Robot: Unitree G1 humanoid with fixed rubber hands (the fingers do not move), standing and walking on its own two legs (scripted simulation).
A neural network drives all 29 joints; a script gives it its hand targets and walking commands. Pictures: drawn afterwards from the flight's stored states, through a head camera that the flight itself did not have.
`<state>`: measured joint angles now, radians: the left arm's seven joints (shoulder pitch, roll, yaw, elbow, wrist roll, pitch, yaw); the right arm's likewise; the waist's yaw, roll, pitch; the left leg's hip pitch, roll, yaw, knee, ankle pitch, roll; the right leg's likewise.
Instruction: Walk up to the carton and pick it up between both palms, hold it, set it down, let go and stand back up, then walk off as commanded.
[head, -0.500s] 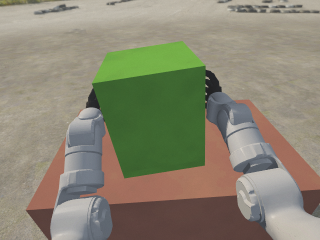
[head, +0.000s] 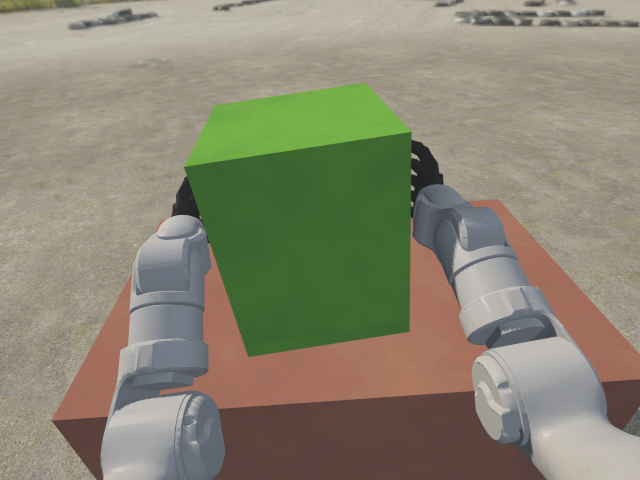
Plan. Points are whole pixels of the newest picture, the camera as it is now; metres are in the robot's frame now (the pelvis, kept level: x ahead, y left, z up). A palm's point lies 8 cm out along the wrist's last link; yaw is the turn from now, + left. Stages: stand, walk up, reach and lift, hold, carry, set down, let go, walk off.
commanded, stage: hold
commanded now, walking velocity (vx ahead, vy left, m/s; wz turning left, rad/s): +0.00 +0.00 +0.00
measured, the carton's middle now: (309, 214) +0.39 -0.01 +0.23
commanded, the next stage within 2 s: none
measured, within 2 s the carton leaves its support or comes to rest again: neither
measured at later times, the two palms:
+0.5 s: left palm (189, 229) +0.37 +0.14 +0.23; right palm (426, 200) +0.37 -0.15 +0.24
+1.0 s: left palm (188, 228) +0.37 +0.14 +0.23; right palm (426, 198) +0.37 -0.15 +0.25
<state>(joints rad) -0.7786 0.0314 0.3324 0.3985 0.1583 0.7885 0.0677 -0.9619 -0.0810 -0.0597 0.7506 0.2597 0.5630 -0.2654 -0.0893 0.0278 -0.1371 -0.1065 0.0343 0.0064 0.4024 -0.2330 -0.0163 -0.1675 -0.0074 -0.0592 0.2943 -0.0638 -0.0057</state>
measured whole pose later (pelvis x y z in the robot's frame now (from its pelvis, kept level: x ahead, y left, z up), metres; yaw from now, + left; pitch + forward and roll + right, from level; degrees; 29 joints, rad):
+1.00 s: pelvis +0.00 +0.00 +0.00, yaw +0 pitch -4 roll -1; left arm -0.78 0.03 0.33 0.40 0.16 0.79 0.07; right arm -0.96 -0.08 -0.06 0.75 0.26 0.57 -0.27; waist -0.09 0.03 -0.14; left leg -0.11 0.03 0.00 0.40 -0.23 -0.02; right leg -0.17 -0.01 -0.06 0.29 -0.06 -0.01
